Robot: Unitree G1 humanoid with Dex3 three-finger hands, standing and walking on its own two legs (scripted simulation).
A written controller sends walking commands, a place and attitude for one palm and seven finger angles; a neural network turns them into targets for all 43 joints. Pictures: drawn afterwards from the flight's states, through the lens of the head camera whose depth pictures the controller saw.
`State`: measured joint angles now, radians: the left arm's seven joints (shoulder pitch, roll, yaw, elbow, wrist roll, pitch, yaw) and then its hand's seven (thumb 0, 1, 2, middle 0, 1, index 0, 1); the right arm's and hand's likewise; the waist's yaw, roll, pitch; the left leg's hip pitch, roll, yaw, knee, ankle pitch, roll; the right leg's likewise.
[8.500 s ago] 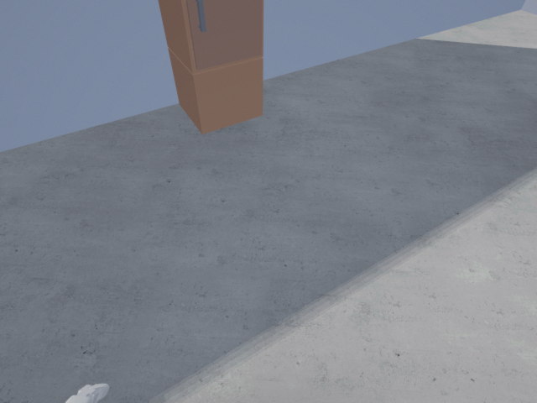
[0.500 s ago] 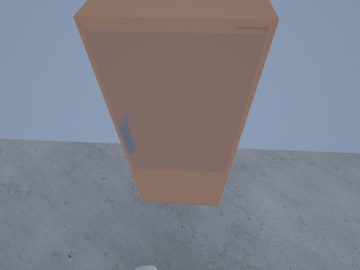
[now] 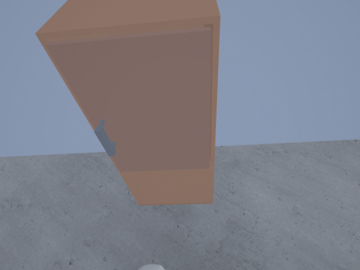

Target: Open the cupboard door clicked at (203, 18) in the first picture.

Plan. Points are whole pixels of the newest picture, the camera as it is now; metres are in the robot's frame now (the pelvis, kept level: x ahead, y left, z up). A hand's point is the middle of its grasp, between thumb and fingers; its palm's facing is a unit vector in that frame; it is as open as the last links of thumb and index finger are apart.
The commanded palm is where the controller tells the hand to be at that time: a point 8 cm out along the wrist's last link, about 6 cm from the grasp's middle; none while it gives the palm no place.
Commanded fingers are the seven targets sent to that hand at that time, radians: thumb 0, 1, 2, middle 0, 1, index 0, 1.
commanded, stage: come to a stop and stand still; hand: left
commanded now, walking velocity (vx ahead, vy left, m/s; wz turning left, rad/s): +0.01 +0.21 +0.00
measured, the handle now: (107, 137) +0.52 +0.30 -0.08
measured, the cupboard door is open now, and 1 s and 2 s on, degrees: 0 0 0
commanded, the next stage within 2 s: look again from close up in 0.68 s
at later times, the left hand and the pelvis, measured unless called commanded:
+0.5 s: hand out of the picture -0.06 +0.25 -0.17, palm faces +0.11 -0.97 -0.24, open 7.4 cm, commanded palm none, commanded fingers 0.00 0.90 0.90 -0.20 -0.30 -0.20 -0.30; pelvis -0.05 +0.05 +0.00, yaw +1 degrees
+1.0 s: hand out of the picture -0.05 +0.23 -0.17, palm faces +0.02 -0.98 -0.21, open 7.3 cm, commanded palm none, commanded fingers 0.00 0.90 0.90 -0.20 -0.30 -0.20 -0.30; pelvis -0.07 +0.05 +0.00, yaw +1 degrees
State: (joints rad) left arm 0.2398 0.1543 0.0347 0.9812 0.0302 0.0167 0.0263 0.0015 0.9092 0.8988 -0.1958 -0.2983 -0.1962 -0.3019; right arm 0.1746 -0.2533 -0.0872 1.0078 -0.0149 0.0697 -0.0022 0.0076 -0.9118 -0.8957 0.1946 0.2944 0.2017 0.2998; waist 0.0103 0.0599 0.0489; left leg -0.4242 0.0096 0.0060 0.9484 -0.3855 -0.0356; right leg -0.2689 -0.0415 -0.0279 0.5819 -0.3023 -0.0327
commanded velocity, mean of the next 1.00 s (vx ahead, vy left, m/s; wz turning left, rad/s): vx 0.00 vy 0.02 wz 0.00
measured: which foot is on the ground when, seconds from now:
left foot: up 0.00-0.34, down 0.36-1.00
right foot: down 0.00-0.38, up 0.40-0.60, down 0.62-1.00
